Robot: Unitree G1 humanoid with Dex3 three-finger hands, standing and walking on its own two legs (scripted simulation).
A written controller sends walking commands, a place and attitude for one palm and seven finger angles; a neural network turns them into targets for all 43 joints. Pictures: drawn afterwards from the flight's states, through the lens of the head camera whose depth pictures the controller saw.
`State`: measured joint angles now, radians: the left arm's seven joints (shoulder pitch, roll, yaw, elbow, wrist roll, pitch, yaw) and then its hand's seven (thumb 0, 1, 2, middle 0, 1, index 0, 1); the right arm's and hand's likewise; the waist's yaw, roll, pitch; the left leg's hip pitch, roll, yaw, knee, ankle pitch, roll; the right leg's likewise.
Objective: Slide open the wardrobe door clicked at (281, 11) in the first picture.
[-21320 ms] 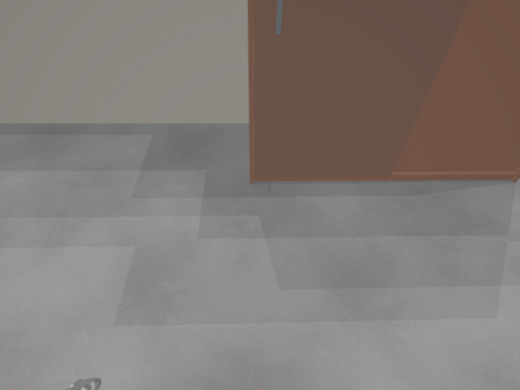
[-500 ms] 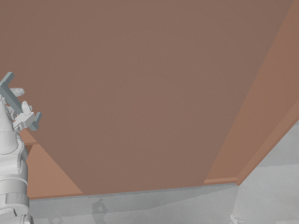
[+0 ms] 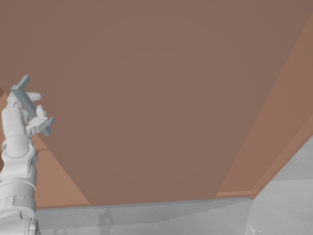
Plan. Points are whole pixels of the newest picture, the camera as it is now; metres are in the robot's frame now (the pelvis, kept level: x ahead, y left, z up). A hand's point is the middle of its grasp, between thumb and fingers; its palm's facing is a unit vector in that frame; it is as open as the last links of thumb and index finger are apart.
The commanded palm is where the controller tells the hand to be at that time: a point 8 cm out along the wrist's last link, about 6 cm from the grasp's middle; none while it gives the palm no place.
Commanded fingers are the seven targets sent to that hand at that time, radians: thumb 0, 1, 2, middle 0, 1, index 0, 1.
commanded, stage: stop walking and hold the door there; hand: left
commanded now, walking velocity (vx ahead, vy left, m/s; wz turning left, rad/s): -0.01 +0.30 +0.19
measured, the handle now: (36, 107) +0.39 +0.37 +0.13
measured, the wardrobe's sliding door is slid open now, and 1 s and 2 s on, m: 0.48 0.48 0.48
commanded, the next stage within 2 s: loosen the grip on the handle in 1.04 s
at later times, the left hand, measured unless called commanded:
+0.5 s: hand (45, 122) +0.35 +0.33 +0.12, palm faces +0.42 -0.88 -0.21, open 5.4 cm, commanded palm +0.31 +0.35 +0.10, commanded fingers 0.00 0.90 0.90 -0.45 -1.40 -0.45 -1.40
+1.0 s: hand (45, 122) +0.35 +0.33 +0.12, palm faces +0.45 -0.86 -0.24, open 5.4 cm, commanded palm +0.31 +0.35 +0.10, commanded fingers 0.00 0.90 0.90 -0.45 -1.40 -0.45 -1.40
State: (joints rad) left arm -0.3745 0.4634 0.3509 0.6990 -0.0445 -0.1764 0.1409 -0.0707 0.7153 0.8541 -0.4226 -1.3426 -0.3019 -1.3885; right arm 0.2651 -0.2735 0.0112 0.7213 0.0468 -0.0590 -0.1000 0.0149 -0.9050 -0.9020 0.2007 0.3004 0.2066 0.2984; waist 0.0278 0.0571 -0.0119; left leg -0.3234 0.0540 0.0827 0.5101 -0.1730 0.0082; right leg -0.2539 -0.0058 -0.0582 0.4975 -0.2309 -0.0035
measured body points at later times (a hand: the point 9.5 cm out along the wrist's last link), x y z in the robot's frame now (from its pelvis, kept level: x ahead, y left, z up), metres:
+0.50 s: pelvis -0.04 +0.05 +0.00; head +0.02 +0.06 +0.45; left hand +0.32 +0.37 +0.13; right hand +0.13 -0.15 -0.11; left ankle +0.04 +0.15 -0.74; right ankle -0.08 -0.07 -0.70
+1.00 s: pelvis -0.04 +0.03 +0.00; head -0.01 +0.03 +0.44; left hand +0.32 +0.37 +0.13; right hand +0.08 -0.25 -0.11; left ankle +0.04 +0.15 -0.74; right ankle -0.09 -0.07 -0.74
